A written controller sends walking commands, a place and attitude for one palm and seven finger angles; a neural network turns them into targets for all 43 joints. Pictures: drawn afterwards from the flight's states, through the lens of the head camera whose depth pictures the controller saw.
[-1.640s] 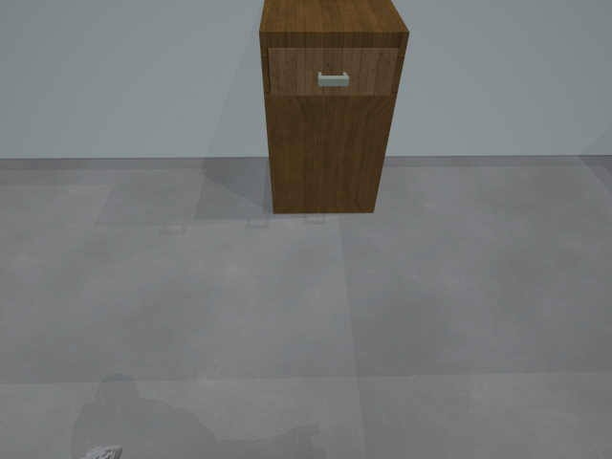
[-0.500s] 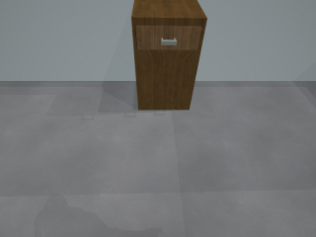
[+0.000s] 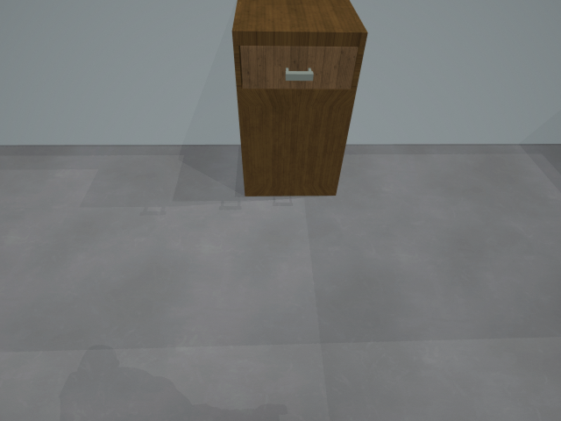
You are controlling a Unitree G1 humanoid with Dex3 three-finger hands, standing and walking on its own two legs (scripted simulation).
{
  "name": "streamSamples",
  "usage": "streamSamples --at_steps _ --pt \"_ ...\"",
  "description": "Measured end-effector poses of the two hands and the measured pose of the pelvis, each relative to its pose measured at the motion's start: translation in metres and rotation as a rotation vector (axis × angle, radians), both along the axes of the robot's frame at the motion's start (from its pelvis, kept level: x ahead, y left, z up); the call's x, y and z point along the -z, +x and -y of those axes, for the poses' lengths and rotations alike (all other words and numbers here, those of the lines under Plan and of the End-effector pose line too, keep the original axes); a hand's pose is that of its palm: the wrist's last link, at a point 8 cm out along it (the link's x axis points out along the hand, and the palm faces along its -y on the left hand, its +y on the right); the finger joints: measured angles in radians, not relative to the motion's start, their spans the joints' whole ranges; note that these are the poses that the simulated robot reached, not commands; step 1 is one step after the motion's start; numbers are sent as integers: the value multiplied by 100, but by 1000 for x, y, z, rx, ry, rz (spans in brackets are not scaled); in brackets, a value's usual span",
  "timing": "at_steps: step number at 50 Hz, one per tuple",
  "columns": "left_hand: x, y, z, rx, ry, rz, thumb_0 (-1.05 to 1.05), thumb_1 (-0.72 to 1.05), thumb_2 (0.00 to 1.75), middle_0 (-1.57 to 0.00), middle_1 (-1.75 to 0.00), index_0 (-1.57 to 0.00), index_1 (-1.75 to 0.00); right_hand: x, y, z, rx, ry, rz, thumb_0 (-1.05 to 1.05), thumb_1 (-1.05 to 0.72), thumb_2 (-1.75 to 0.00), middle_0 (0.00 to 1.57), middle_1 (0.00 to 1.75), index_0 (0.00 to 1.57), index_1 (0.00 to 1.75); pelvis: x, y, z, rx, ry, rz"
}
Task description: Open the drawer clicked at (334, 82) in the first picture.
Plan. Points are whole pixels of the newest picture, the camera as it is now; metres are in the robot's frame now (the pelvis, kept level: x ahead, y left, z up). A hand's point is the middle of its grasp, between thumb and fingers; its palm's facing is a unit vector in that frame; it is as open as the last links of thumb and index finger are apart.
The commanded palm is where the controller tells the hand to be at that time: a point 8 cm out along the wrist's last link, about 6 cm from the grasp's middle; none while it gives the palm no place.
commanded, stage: walk to a spot facing it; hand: left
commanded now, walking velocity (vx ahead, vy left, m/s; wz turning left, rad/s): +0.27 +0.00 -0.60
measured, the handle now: (298, 73) +1.29 +0.02 -0.10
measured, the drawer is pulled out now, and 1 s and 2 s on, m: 0.00 0.00 0.00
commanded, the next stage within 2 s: turn to face it in 1.92 s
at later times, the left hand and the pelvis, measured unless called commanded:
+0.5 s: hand out of the picture +0.08 +0.15 -0.17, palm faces -0.14 -0.98 -0.16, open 7.4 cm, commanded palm none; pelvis +0.11 -0.02 +0.00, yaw -15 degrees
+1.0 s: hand (260, 241) +0.53 +0.09 -0.15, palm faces -0.55 -0.81 -0.22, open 7.4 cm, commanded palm none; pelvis +0.30 -0.02 +0.00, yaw -35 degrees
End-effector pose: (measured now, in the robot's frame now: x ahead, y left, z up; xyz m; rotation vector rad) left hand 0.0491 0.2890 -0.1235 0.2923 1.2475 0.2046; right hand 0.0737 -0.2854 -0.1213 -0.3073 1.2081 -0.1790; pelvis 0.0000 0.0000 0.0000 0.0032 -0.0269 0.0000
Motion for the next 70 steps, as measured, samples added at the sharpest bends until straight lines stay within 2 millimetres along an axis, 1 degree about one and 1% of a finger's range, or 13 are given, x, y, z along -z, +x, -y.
streamSamples --at_steps 7,14,18,25,32,35,42,46,51,57,61,65,70 --pt "17 -8 29 23 -66 -95 1 91 89 -20 -30 -20 -30 19 -20 -13 98 68 -15 0 -90 -90 20 30 20 30 9 19 6 85 11 -15" --pt "29 6 72 29 -105 -110 1 91 89 -20 -30 -20 -30 44 -43 -7 195 114 -118 0 -90 -90 20 30 20 30 22 49 28 138 -8 -16" --pt "20 6 90 26 -129 -156 1 91 89 -21 -30 -20 -30 32 -14 -5 212 122 -96 1 -90 -90 20 30 20 30 11 70 31 175 -3 -26" --pt "13 34 90 75 -151 -265 1 90 89 -21 -30 -21 -30 10 80 -11 249 133 99 1 -90 -90 20 30 19 30 2 114 23 258 5 -47" --pt "35 120 52 120 -129 -264 1 90 89 -21 -30 -21 -30 4 180 -25 243 89 253 0 -90 -90 20 30 20 30 19 183 1 345 -15 -46" --pt "48 180 36 188 -114 -241 1 90 89 -21 -30 -20 -30 3 192 -31 289 55 290 0 -90 -90 20 30 20 30 25 205 -6 402 -15 -27" --pt "24 356 59 395 -115 -13 1 91 89 -20 -30 -20 -30 0 134 -53 518 52 129 0 -91 -90 20 30 20 30 6 252 -4 505 -10 -21" --pt "7 436 100 512 -134 85 1 91 89 -20 -30 -19 -30 3 89 -64 650 57 0 -1 -92 -90 20 30 20 30 1 278 3 558 -1 -25" --pt "-2 510 174 664 -168 137 1 91 90 -20 -30 -19 -30 7 47 -86 791 104 -152 0 -91 -90 20 30 19 30 2 307 22 620 7 -21" --pt "3 568 287 837 -219 165 1 91 90 -20 -30 -20 -30 17 28 -106 932 204 -295 0 -91 -90 20 30 19 30 14 340 67 695 10 -24" --pt "15 588 346 889 -252 222 1 91 89 -20 -30 -20 -30 35 38 -93 986 269 -329 0 -90 -90 20 30 19 30 31 355 106 736 13 -14" --pt "17 581 355 886 -226 147 0 91 89 -20 -30 -20 -30 39 86 -39 992 229 -204 1 -90 -90 20 30 19 30 23 371 127 777 -3 -7" --pt "13 579 339 850 -156 54 0 93 89 -21 -30 -21 -30 27 165 40 948 140 31 0 -91 -90 20 30 19 30 10 395 147 827 0 -24"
